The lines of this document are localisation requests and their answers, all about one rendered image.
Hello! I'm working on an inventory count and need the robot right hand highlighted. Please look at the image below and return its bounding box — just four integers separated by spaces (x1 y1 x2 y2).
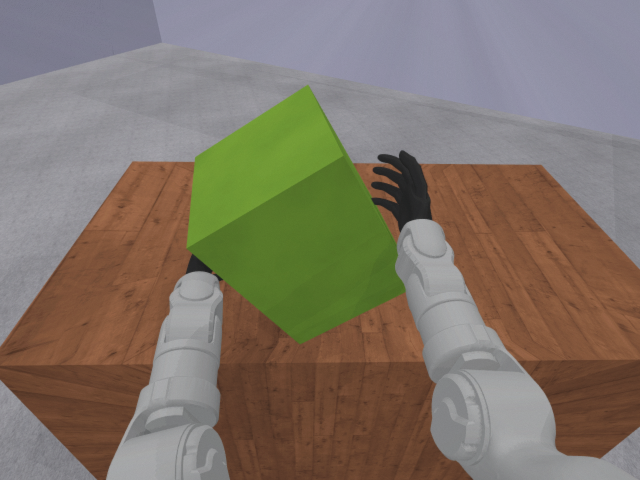
371 150 432 232

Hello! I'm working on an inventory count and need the robot left hand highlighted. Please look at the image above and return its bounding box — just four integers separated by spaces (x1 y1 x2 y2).
186 254 223 281

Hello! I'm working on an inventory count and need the left robot upper arm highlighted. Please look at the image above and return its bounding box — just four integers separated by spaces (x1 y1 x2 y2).
107 423 230 480

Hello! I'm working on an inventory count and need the right robot forearm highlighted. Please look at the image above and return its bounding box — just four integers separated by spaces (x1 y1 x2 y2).
395 219 556 438

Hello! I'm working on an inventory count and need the carton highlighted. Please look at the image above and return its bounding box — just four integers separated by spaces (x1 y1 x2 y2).
186 85 406 344

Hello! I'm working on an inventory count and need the pedestal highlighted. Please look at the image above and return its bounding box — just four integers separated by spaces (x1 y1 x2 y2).
0 161 640 480

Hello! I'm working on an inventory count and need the right robot upper arm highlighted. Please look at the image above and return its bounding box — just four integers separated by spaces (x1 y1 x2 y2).
430 369 638 480

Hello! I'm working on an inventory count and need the left robot forearm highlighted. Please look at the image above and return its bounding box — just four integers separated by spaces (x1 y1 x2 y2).
106 271 223 480

